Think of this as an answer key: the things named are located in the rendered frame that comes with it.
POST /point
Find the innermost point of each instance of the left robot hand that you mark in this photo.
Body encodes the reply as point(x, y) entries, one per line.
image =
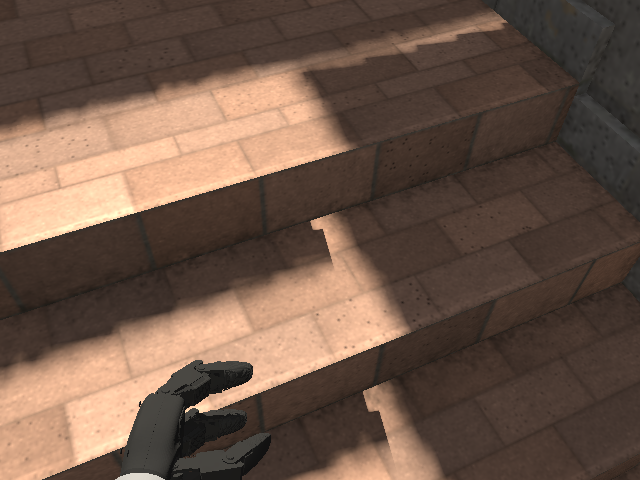
point(162, 433)

